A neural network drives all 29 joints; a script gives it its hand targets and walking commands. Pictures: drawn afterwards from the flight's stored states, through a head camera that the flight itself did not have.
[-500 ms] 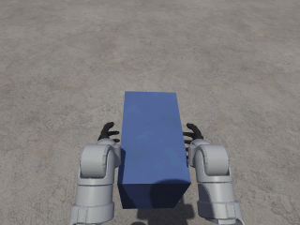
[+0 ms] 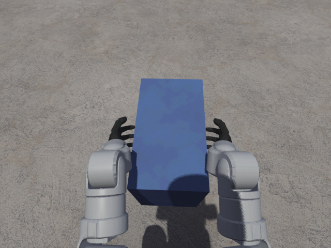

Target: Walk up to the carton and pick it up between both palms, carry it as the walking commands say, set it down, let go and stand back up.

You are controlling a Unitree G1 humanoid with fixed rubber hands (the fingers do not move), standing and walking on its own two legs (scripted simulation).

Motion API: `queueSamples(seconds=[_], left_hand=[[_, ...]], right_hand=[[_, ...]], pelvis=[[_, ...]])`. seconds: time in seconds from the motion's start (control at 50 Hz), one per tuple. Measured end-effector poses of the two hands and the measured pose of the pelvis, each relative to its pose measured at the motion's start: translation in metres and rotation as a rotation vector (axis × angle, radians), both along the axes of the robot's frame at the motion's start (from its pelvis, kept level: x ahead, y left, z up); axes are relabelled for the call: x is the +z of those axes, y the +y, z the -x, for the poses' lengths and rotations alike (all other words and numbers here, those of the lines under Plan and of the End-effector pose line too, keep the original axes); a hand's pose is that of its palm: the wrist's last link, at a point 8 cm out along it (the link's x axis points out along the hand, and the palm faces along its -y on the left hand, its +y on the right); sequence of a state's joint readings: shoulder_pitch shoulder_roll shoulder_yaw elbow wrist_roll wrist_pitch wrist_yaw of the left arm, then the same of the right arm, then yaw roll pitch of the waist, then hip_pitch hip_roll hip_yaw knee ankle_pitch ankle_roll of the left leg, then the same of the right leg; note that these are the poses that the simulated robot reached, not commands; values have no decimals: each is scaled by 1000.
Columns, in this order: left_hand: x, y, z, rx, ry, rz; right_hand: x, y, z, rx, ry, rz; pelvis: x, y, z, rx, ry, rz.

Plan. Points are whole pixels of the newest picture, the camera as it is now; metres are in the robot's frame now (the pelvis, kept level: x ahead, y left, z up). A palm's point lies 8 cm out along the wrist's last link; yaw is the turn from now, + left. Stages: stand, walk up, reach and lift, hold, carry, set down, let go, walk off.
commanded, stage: carry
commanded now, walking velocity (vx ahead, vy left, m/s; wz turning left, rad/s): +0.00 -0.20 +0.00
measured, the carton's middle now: (170, 146) +0.38 -0.02 +0.01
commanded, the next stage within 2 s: none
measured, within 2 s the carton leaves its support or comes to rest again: neither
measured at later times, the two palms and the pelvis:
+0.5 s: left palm (168, 173) +0.28 -0.01 +0.08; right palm (279, 172) +0.26 -0.24 +0.07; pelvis -0.05 -0.11 -0.01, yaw -1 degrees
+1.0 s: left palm (201, 209) +0.19 -0.06 +0.10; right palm (322, 193) +0.21 -0.29 +0.09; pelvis -0.11 -0.19 +0.01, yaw -1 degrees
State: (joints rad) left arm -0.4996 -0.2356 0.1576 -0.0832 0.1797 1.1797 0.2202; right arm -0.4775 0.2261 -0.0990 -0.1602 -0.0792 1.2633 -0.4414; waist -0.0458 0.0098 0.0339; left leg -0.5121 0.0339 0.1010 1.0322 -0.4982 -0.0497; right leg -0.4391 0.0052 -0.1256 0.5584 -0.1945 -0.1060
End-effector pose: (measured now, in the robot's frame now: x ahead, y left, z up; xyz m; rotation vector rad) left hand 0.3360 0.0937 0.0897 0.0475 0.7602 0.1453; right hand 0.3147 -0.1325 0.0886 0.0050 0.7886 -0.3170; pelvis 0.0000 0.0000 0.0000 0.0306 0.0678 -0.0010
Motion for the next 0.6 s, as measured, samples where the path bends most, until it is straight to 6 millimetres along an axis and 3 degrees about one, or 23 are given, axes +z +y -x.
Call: queueSamples(seconds=[0.08, 0.16, 0.26, 0.38, 0.46, 0.52, 0.6], left_hand=[[-6, 10, 24, 65, 15, 26], [-10, 19, 51, 126, 40, 1], [0, 11, 71, 145, 86, -60], [10, -37, 63, 116, 48, -54], [-3, -85, 58, 69, 48, -30], [-15, -118, 63, 5, 91, -37], [-21, -142, 74, -28, 124, -60]], right_hand=[[7, 9, 4, 87, 21, 62], [0, 19, 14, 171, 49, 66], [-8, 11, 31, 214, 91, 11], [-3, -37, 38, 139, 48, -18], [-8, -85, 43, 78, 41, 1], [-20, -118, 58, 28, 79, -7], [-30, -142, 79, -5, 114, -33]], pelvis=[[-3, -15, 8, 13, -5, 5], [-8, -23, 17, 28, -17, 24], [-1, -32, 27, 2, -26, 40], [0, -62, 39, -14, -9, 53], [-8, -97, 45, -26, 1, 51], [-6, -115, 52, -5, -3, 36], [-2, -130, 68, -6, -8, 7]])
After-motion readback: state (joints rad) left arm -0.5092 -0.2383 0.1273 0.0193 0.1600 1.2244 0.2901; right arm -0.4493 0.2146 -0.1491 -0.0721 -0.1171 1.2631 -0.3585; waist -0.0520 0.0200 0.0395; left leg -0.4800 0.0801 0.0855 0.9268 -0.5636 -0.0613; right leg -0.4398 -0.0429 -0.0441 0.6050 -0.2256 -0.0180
